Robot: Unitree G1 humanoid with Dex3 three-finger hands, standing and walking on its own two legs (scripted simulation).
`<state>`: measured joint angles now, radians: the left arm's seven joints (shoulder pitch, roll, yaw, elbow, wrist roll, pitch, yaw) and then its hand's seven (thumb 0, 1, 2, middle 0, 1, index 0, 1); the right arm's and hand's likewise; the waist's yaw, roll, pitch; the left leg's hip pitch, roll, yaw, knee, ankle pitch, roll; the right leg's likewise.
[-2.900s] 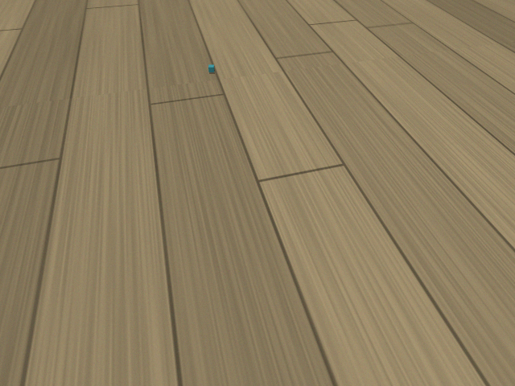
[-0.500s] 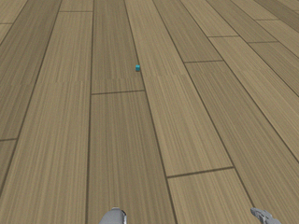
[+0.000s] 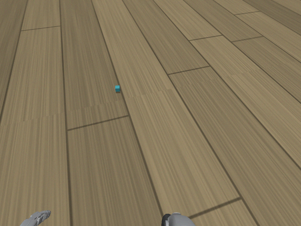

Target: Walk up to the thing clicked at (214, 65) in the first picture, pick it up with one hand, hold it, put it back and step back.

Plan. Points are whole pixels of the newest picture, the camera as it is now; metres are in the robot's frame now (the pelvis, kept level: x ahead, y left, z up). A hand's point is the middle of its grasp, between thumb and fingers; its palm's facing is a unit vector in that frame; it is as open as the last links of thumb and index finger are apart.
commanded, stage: walk up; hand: left
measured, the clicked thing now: (117, 88) +1.37 +0.23 -0.74
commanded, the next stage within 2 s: none
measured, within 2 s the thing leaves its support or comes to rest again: neither
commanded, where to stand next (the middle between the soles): +1.00 -0.02 m, yaw +2 degrees
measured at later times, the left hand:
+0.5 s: hand (63, 193) +0.25 +0.26 -0.13, palm faces +0.04 -0.93 -0.38, open 7.4 cm
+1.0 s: hand (81, 119) +0.53 +0.25 -0.12, palm faces -0.05 -0.92 -0.39, open 7.3 cm
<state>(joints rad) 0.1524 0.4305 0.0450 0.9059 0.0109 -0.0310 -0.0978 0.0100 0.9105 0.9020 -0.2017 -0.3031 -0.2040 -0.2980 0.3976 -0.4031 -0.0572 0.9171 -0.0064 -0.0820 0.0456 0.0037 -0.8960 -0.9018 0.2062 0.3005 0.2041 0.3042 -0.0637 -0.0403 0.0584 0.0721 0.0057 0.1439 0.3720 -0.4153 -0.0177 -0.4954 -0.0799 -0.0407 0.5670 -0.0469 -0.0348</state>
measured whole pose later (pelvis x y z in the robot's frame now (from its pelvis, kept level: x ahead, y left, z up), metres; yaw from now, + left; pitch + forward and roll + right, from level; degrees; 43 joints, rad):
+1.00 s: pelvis +0.45 -0.03 +0.00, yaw +0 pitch -3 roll +3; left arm 0.27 0.43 0.06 0.91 0.02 -0.05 -0.08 0.01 0.91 0.90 -0.20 -0.30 -0.21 -0.30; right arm 0.35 -0.42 -0.06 0.87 -0.01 -0.07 0.05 0.00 -0.90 -0.90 0.21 0.30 0.20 0.30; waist -0.03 -0.02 0.05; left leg -0.07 0.02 0.10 0.47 -0.36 0.00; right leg -0.43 -0.11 0.00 0.61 -0.15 -0.01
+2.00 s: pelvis +0.77 -0.03 +0.00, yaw +1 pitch -3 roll +2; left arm 0.30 0.43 0.05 0.92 0.02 -0.06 -0.06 0.01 0.91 0.90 -0.20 -0.30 -0.21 -0.30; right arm 0.37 -0.42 -0.06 0.86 -0.01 -0.05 0.05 0.00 -0.90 -0.90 0.21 0.30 0.20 0.30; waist -0.03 0.00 0.07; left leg -0.12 0.00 0.12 0.51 -0.34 0.02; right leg -0.37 -0.08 -0.02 0.56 -0.19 -0.01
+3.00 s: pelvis +0.91 -0.02 +0.00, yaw +2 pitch -4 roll +1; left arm 0.20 0.37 0.01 1.01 0.02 -0.02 -0.01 0.01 0.91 0.90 -0.20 -0.30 -0.21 -0.30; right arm 0.17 -0.37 -0.01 0.99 0.00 0.00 0.02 0.00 -0.90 -0.90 0.20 0.30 0.20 0.30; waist 0.01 0.04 0.09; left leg -0.28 0.02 0.03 0.60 -0.24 0.00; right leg -0.30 -0.04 -0.03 0.62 -0.26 0.01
